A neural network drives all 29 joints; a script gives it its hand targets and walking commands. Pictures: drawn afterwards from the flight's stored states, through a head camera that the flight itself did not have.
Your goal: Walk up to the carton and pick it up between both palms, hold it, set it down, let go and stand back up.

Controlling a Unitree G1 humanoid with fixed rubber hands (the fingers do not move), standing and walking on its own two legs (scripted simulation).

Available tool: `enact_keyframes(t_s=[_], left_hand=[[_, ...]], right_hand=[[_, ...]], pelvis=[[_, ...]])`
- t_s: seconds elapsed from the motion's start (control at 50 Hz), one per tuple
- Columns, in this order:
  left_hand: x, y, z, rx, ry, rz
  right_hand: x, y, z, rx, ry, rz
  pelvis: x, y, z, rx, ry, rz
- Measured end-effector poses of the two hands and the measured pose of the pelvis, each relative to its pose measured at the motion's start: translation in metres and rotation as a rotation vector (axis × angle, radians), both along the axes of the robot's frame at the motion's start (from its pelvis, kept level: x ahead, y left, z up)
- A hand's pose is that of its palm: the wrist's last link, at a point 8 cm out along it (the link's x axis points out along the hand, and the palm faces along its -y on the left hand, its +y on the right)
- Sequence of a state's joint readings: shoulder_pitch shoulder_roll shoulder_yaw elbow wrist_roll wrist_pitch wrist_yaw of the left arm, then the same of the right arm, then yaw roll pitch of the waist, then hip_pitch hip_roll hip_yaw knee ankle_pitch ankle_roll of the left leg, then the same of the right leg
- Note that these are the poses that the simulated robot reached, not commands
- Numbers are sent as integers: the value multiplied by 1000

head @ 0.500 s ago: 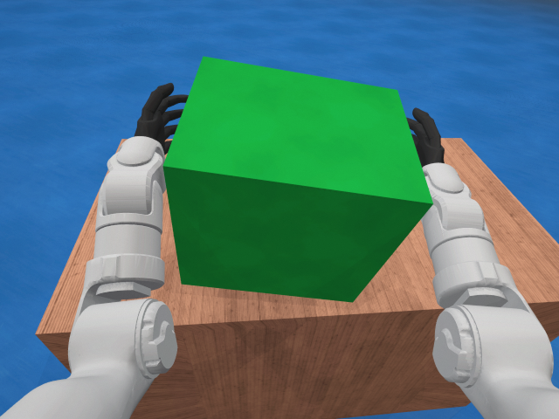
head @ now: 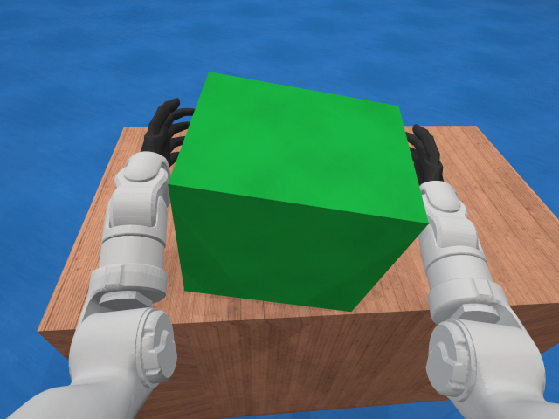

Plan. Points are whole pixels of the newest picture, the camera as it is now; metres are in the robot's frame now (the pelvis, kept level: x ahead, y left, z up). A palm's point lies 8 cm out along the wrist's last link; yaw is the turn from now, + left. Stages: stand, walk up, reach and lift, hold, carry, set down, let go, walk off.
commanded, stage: set down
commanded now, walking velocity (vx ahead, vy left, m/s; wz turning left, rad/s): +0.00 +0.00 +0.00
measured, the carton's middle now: (286, 202) +0.41 +0.01 +0.11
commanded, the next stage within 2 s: none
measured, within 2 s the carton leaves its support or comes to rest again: neither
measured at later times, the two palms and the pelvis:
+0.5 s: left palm (161, 168) +0.42 +0.20 +0.16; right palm (415, 192) +0.41 -0.18 +0.14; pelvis +0.00 +0.00 +0.00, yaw +0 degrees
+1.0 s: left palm (166, 184) +0.42 +0.19 +0.13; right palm (409, 202) +0.42 -0.18 +0.11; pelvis +0.00 +0.00 +0.00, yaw -1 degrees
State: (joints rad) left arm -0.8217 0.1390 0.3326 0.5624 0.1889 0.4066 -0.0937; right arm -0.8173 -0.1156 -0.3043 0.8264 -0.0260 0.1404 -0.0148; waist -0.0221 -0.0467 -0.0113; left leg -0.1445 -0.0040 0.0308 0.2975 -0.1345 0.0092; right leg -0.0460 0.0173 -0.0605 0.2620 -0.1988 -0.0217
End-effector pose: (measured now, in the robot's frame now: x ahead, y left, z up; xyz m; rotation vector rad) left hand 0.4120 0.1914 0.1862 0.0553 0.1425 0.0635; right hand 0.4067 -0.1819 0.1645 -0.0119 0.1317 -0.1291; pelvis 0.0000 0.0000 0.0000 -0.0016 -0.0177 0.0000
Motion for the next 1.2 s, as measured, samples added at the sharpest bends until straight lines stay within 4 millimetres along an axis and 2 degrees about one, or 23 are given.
enact_keyframes(t_s=[0.32, 0.66, 0.98, 1.2], left_hand=[[0, 6, -19, -27, 30, 22], [13, 0, -38, -10, 57, -5], [7, 3, -58, -13, 72, 19], [9, 0, -61, -8, 67, 5]], right_hand=[[6, 5, -10, -14, 27, 20], [7, -1, -39, -10, 52, 1], [10, 2, -51, -30, 63, 27], [7, -1, -57, -30, 57, 14]], pelvis=[[-2, -6, 0, 4, 27, -3], [1, 0, 0, 3, 64, -16], [2, -3, 0, 3, 91, -14], [0, -2, 0, 4, 103, -18]])
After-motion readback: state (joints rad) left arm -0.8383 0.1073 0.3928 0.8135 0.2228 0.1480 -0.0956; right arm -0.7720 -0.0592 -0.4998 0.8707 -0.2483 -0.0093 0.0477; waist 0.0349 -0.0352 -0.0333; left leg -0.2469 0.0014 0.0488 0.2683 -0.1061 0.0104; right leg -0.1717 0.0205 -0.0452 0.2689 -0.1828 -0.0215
